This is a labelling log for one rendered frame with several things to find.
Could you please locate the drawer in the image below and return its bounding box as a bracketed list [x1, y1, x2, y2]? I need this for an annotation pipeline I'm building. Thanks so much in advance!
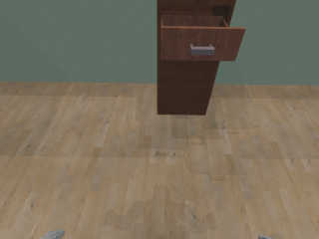
[160, 15, 246, 62]

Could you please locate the left robot hand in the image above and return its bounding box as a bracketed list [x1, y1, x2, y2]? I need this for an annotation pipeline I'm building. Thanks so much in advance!
[40, 229, 65, 239]

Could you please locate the handle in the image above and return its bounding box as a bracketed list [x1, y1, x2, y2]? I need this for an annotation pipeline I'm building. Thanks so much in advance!
[189, 44, 215, 56]

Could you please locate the cabinet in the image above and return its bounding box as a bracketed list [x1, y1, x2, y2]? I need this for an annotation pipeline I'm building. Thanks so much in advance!
[157, 0, 236, 116]

